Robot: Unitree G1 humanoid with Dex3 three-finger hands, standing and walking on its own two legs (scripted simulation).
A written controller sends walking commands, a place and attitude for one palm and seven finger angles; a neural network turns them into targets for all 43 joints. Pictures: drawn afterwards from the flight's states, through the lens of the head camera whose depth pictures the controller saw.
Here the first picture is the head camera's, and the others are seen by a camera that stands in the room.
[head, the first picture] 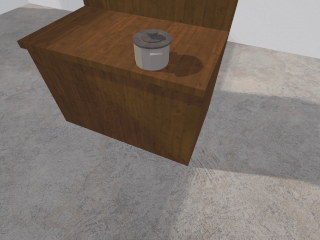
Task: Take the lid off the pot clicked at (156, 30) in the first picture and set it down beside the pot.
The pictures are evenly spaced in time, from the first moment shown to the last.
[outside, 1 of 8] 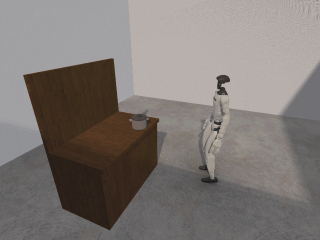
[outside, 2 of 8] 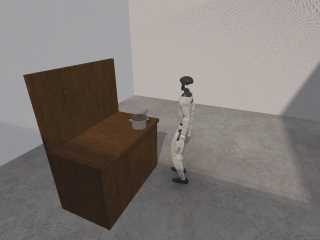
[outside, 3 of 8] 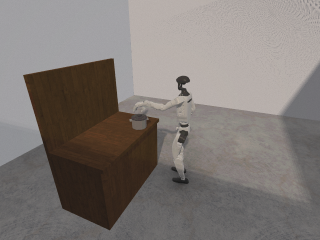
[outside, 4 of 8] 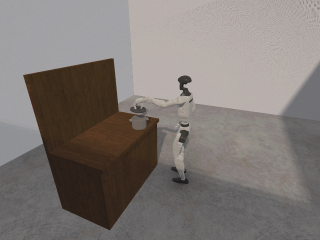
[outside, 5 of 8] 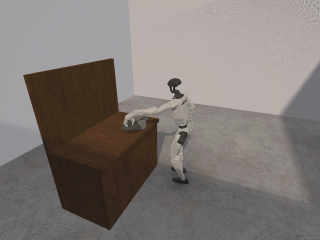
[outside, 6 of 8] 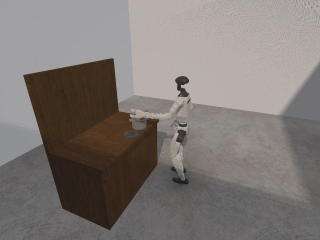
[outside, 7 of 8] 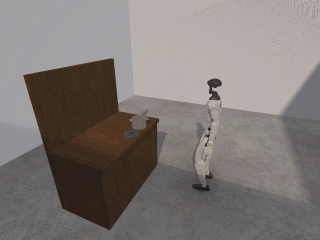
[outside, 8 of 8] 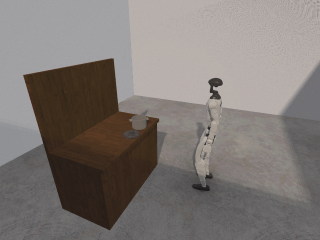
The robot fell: no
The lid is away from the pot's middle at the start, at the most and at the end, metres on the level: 0.00 0.23 0.21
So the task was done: yes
